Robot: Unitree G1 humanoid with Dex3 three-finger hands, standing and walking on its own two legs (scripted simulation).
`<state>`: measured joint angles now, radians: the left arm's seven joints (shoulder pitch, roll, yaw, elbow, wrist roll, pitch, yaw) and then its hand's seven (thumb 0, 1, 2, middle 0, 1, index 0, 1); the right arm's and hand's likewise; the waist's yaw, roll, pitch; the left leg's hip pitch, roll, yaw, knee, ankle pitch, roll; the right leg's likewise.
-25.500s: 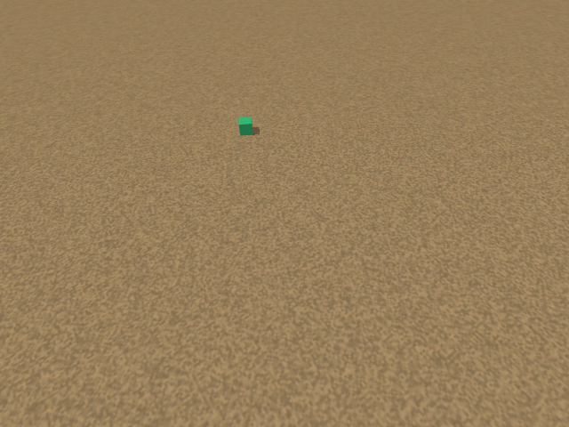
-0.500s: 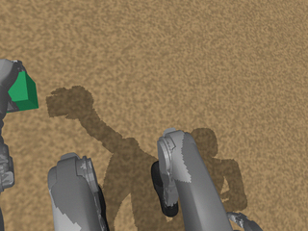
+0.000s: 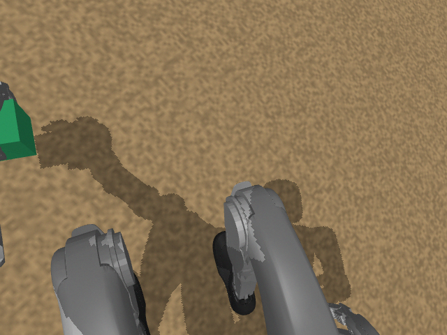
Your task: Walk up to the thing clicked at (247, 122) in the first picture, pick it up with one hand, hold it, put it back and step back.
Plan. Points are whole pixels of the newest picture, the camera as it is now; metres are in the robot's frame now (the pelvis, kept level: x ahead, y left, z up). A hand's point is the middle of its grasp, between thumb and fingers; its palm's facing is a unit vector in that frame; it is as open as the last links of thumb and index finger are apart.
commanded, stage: lower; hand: left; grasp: from above
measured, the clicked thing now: out of the picture +0.51 +0.30 -0.21
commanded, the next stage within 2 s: rest in 0.20 s
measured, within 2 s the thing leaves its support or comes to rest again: neither
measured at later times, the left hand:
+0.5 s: hand (3, 135) +0.51 +0.30 -0.22, palm faces -0.47 -0.04 -0.88, open 10.4 cm
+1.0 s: hand (8, 140) +0.51 +0.30 -0.25, palm faces -0.47 -0.06 -0.88, open 10.4 cm
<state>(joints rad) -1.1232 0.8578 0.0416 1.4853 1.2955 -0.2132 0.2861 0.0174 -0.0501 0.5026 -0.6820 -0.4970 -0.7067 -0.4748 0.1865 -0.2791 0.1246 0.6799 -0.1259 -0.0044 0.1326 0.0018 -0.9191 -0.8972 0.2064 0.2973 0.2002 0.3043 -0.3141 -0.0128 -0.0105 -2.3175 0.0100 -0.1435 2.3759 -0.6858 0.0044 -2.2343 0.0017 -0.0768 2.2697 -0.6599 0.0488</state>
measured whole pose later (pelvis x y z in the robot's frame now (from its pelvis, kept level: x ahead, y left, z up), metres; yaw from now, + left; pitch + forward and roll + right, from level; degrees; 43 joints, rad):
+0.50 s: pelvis +0.00 +0.00 -0.02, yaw -2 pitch +34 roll -12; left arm -1.14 0.93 0.07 1.56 1.34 -0.22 0.38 0.02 -0.06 0.50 -0.69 -0.49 -0.72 -0.47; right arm 0.18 -0.29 0.18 0.65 -0.16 -0.04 0.15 0.00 -0.91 -0.89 0.21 0.30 0.20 0.30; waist -0.35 -0.05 0.06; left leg -2.38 0.01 -0.18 2.46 -0.69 0.01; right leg -2.28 0.01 -0.10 2.33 -0.66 0.06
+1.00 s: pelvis +0.00 +0.00 -0.03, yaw -4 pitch +32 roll -13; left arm -1.15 1.03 0.11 1.61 1.36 -0.24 0.42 0.02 -0.06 0.51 -0.69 -0.49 -0.72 -0.46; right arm 0.16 -0.33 0.23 0.61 -0.20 -0.08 0.15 0.00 -0.91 -0.90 0.21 0.30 0.20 0.30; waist -0.39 -0.10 0.13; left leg -2.37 0.01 -0.22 2.50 -0.70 0.00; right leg -2.26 0.02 -0.13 2.34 -0.65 0.06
